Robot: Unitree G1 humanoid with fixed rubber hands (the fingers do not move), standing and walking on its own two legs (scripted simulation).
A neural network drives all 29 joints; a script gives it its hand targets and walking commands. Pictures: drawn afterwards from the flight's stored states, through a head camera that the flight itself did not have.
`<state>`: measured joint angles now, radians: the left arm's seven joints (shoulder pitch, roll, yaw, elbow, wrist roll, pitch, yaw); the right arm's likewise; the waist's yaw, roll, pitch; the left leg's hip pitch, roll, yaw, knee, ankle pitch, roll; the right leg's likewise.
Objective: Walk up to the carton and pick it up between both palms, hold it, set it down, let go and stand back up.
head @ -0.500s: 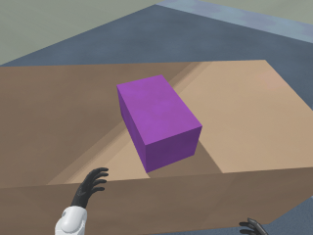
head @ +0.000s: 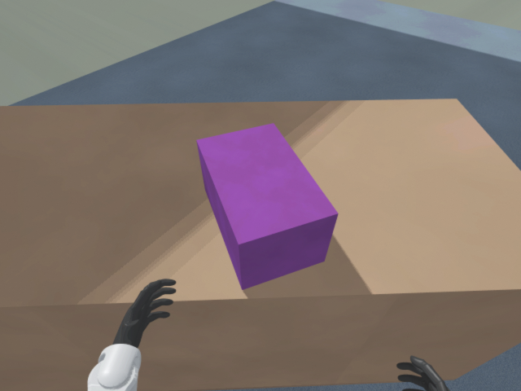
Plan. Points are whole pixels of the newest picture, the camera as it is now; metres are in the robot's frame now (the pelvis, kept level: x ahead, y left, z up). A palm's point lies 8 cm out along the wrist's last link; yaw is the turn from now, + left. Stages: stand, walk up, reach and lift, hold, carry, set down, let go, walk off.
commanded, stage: stand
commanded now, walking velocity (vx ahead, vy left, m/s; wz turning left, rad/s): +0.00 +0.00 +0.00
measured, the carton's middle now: (259, 199) +0.47 +0.00 +0.00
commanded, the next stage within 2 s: none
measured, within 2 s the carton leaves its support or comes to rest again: neither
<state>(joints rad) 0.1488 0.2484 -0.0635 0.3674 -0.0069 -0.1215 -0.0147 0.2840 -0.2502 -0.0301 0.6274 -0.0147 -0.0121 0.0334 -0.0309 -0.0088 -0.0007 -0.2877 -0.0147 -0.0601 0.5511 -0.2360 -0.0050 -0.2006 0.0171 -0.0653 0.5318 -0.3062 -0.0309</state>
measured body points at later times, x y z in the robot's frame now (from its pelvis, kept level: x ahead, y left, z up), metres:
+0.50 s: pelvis +0.01 -0.02 +0.00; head +0.00 -0.01 +0.45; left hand +0.24 +0.20 -0.01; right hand +0.14 -0.27 -0.09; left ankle +0.04 +0.12 -0.73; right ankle -0.01 -0.10 -0.73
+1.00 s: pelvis +0.01 -0.02 +0.00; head +0.00 -0.01 +0.45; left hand +0.22 +0.21 -0.02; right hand +0.16 -0.26 -0.09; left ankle +0.04 +0.12 -0.73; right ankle -0.01 -0.10 -0.73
